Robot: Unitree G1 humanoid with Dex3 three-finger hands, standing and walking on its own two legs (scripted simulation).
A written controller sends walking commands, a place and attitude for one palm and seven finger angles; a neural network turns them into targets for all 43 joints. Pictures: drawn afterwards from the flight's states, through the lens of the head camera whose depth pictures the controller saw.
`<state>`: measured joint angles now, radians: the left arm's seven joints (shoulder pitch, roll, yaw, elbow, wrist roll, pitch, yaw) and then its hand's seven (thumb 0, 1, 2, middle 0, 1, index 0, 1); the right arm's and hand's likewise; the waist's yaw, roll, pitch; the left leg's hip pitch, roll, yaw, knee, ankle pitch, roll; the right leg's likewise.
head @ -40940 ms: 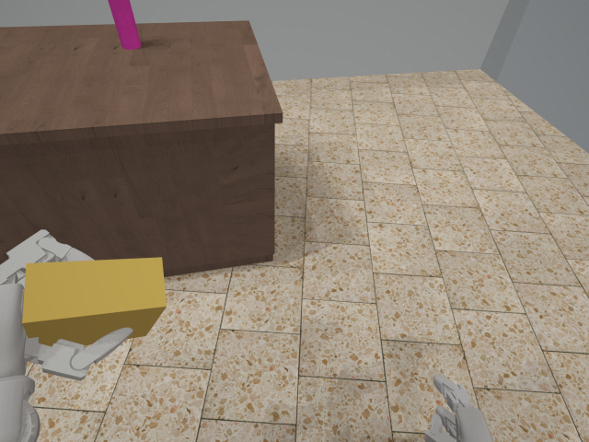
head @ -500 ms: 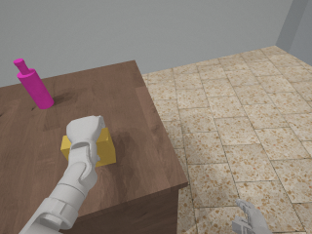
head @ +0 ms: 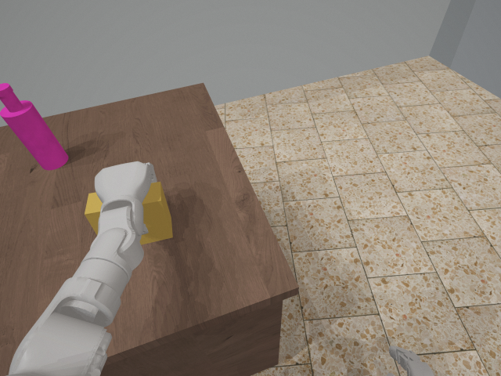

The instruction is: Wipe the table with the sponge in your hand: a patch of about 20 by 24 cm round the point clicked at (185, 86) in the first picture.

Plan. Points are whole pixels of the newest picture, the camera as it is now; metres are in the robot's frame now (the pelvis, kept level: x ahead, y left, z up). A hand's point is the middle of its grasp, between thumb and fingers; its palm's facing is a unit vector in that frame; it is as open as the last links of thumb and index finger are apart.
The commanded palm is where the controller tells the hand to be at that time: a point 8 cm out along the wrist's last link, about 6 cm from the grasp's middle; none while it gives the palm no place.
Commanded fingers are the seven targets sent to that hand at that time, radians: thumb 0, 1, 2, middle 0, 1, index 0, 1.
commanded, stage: wipe forward along the middle lane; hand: left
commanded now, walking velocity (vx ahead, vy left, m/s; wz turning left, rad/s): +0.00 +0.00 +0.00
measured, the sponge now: (135, 223) +0.37 +0.26 +0.01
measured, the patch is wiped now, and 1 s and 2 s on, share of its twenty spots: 1.00 1.00 1.00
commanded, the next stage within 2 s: slide back across to the first lane in 0.48 s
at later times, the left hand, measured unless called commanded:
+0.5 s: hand (134, 181) +0.44 +0.27 +0.06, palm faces -0.09 -0.01 -1.00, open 9.5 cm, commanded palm +0.42 +0.26 +0.09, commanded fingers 0.00 0.10 1.30 -1.20 -1.60 -1.20 -1.60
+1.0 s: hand (111, 180) +0.43 +0.31 +0.06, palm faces -0.07 +0.00 -1.00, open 9.6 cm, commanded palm +0.40 +0.31 +0.11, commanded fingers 0.00 0.10 1.30 -1.20 -1.60 -1.20 -1.60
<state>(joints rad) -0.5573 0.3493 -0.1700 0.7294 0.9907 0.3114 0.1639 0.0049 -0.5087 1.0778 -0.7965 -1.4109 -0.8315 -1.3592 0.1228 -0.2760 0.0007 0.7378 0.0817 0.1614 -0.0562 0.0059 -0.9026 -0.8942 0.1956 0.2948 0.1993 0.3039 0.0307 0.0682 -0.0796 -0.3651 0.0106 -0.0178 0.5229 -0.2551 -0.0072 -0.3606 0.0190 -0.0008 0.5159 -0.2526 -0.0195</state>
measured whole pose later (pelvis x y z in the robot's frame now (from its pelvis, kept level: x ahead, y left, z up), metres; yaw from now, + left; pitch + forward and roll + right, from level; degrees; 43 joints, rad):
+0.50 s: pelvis +0.01 +0.01 +0.00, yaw +0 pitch +10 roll -1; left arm -0.77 0.40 -0.13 0.99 1.02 0.25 0.20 0.01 -0.51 1.08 -0.80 -1.40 -0.83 -1.36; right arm 0.17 -0.27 -0.01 0.76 0.07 0.16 -0.04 0.00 -0.90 -0.89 0.20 0.29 0.20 0.30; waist -0.01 0.05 -0.10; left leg -0.46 0.01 -0.02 0.56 -0.27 0.01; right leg -0.44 0.01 0.00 0.53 -0.26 -0.01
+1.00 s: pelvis +0.02 +0.02 +0.00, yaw -1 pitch +9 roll -1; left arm -0.67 0.48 -0.05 0.90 1.01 0.22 0.17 0.01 -0.49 1.08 -0.77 -1.43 -0.80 -1.39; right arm 0.19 -0.28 -0.02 0.74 0.08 0.17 -0.02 0.00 -0.90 -0.89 0.20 0.29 0.20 0.30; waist -0.02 0.05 -0.08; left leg -0.39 0.00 0.00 0.52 -0.28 0.01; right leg -0.37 0.01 0.01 0.47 -0.25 0.00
